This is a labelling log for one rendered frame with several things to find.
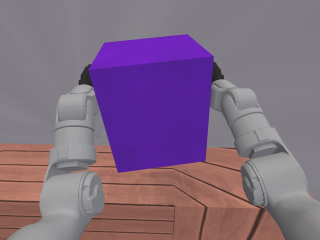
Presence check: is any left robot hand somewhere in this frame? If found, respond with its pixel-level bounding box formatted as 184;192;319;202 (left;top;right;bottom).
78;64;93;87

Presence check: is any right robot hand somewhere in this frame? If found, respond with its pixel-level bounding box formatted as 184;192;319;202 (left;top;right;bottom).
211;62;224;83

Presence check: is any left robot upper arm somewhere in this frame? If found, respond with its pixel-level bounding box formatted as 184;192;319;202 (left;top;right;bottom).
7;171;105;240

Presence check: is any pedestal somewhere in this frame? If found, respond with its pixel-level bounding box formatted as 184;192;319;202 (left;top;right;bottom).
0;143;313;240

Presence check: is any robot left forearm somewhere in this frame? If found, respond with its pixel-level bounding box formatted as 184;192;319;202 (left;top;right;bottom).
39;84;99;214

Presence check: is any right robot upper arm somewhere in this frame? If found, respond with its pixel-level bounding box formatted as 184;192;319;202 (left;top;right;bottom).
240;152;320;240

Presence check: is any carton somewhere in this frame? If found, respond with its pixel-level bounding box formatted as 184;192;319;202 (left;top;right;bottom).
88;34;214;173

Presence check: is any robot right forearm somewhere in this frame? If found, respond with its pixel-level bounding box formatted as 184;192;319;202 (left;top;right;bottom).
210;79;308;192

